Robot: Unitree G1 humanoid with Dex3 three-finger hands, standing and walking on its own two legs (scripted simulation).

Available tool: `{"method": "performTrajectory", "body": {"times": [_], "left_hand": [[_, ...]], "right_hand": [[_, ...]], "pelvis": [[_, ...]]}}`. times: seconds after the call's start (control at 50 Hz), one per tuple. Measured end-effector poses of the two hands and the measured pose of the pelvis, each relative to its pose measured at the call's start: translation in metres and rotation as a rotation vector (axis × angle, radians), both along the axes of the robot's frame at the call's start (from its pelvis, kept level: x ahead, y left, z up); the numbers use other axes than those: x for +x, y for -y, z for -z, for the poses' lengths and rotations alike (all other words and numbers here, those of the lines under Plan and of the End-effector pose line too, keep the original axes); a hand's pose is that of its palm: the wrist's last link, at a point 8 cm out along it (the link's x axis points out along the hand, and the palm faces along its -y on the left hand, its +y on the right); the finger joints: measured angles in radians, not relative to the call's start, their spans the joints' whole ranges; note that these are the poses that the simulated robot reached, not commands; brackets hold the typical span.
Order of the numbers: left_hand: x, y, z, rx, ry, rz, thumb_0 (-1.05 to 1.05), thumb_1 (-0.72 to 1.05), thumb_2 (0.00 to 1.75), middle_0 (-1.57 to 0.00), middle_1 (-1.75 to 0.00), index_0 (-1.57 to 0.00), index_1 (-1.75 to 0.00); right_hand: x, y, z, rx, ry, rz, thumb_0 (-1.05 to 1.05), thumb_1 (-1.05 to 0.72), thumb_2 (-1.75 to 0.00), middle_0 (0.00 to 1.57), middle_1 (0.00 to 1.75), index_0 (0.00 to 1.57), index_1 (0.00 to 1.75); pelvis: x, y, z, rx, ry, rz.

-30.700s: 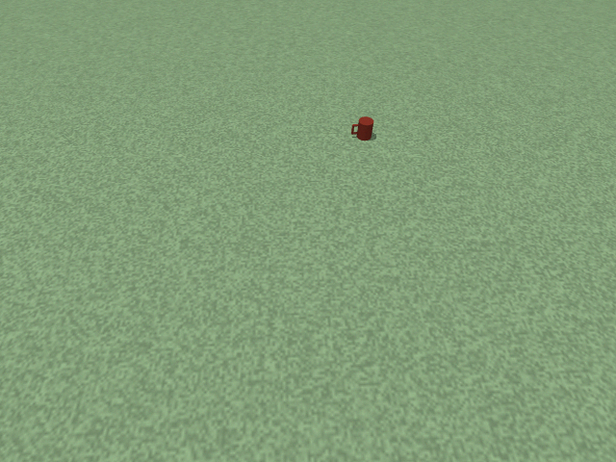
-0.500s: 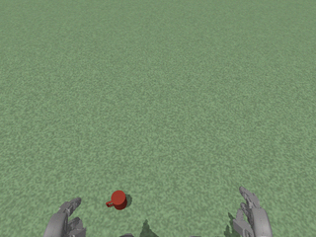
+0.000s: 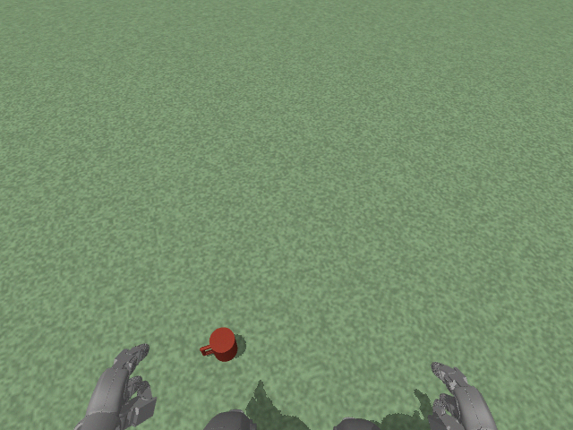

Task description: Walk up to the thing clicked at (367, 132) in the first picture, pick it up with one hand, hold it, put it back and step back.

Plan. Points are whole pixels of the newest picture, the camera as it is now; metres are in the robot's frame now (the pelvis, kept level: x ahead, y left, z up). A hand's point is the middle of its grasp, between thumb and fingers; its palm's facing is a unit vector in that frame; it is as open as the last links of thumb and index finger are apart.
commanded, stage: stand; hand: left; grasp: from above
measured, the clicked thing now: (218, 346) +0.42 +0.22 -0.68
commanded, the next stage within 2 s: none
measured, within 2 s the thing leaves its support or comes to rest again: neither
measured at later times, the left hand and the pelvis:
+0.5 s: hand out of the picture +0.05 +0.24 -0.12, palm faces +0.03 -0.95 -0.31, open 7.4 cm; pelvis +0.00 +0.01 +0.05, yaw -1 degrees
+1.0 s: hand out of the picture +0.04 +0.23 -0.11, palm faces +0.01 -0.95 -0.33, open 7.4 cm; pelvis -0.01 +0.00 +0.05, yaw -1 degrees
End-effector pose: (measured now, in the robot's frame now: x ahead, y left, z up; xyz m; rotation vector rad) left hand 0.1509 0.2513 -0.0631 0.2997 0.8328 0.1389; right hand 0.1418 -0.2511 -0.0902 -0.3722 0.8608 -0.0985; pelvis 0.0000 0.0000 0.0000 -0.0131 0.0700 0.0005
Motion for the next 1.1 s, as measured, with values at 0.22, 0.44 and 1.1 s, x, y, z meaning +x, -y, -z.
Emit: {"method": "performTrajectory", "body": {"times": [0.22, 0.44, 1.1], "left_hand": [[-0.060, -0.032, 0.023, 0.021, -0.245, -0.112, 0.01, 0.91, 0.90, -0.20, -0.30, -0.21, -0.30], [-0.104, -0.031, 0.021, -0.012, -0.397, -0.157, 0.01, 0.91, 0.90, -0.20, -0.30, -0.21, -0.30], [-0.109, -0.024, 0.011, 0.003, -0.429, -0.139, 0.01, 0.91, 0.90, -0.20, -0.30, -0.21, -0.30]], "right_hand": [[-0.045, 0.022, -0.006, 0.007, -0.192, 0.128, 0.01, -0.90, -0.89, 0.21, 0.30, 0.21, 0.30], [-0.080, 0.011, -0.011, 0.035, -0.301, 0.188, 0.00, -0.90, -0.89, 0.21, 0.30, 0.21, 0.30], [-0.104, 0.034, -0.015, 0.042, -0.362, 0.222, 0.00, -0.90, -0.89, 0.21, 0.30, 0.21, 0.30]], "pelvis": [[0.005, -0.005, -0.024, 0.009, 0.077, 0.007], [0.003, -0.010, -0.044, 0.010, 0.130, 0.013], [-0.006, 0.003, -0.054, 0.010, 0.143, 0.016]]}}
